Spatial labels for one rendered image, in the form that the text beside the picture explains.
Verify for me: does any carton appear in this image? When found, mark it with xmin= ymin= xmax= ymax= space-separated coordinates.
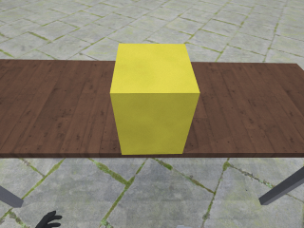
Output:
xmin=110 ymin=43 xmax=200 ymax=155

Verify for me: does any table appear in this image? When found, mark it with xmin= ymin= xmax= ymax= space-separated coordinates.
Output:
xmin=0 ymin=59 xmax=304 ymax=208

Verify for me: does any left robot hand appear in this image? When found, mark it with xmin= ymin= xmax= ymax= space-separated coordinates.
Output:
xmin=35 ymin=210 xmax=62 ymax=228

